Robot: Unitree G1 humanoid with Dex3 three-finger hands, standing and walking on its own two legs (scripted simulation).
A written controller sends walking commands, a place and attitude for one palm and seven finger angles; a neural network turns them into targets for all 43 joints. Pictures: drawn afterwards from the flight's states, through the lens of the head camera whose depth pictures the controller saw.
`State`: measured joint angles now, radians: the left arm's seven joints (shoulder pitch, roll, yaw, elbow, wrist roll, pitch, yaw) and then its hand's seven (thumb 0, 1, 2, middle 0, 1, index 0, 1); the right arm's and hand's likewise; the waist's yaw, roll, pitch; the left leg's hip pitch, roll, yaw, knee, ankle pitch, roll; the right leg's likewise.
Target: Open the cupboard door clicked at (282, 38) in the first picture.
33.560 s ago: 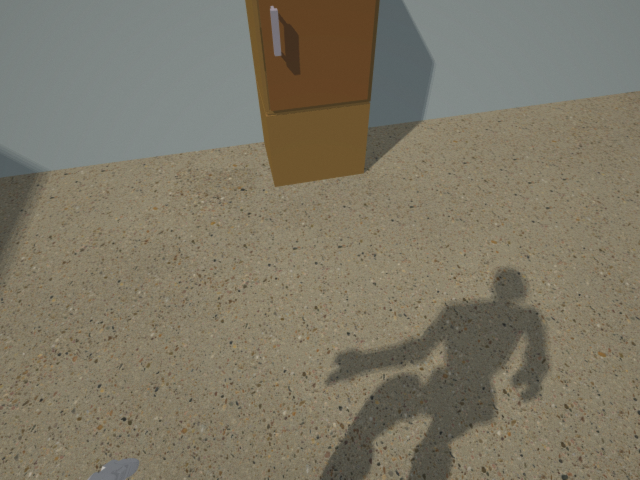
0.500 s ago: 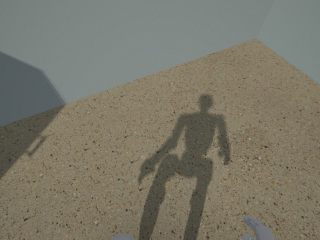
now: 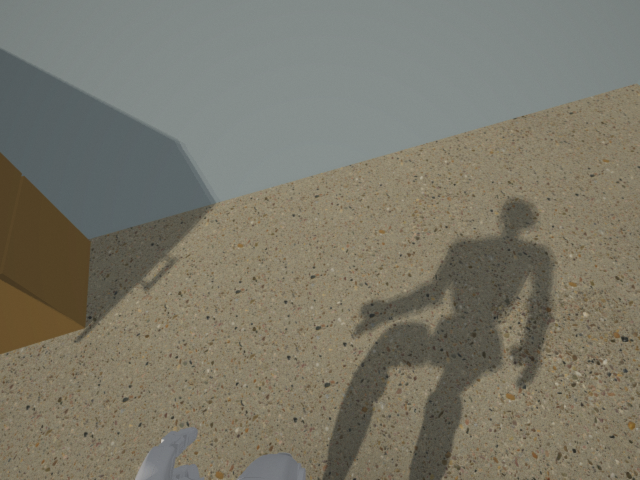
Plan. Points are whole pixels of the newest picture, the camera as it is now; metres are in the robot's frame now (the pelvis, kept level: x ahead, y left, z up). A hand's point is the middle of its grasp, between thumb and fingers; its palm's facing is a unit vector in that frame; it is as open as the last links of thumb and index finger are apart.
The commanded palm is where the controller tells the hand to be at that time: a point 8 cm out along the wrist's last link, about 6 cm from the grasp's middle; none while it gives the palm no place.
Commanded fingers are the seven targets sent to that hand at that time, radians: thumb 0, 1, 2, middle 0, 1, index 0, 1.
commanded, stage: turn to face it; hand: left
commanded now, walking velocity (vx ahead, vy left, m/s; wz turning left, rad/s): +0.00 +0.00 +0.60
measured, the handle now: out of the picture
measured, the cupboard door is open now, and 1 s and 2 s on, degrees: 42 42 42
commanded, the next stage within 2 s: take the last steps up to it in 1.48 s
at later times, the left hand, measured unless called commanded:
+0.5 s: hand out of the picture -0.03 +0.24 -0.18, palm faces +0.36 -0.90 -0.25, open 7.4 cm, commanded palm none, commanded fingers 0.00 0.90 0.90 -0.20 -0.30 -0.20 -0.30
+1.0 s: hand out of the picture +0.05 +0.19 -0.13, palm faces +0.52 -0.80 -0.29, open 7.4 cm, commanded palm none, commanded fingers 0.00 0.90 0.90 -0.20 -0.30 -0.20 -0.30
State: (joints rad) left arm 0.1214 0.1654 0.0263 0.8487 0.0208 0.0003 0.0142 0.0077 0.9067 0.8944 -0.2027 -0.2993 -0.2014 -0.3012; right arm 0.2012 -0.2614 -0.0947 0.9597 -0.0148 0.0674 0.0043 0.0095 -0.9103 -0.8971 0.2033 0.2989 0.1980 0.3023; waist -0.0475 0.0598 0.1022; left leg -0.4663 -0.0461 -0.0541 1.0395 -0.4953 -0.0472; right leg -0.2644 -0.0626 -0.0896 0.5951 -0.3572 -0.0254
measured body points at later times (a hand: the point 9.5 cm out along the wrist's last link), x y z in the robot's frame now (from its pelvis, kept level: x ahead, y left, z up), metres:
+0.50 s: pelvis +0.01 +0.02 -0.01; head +0.05 +0.06 +0.44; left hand -0.05 +0.29 -0.17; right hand +0.23 -0.18 -0.13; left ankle +0.00 +0.11 -0.73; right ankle -0.01 -0.12 -0.66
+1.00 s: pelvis +0.05 -0.04 +0.00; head +0.11 -0.04 +0.45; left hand +0.02 +0.23 -0.11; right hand +0.22 -0.23 -0.17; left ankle -0.03 +0.08 -0.67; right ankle +0.07 -0.13 -0.73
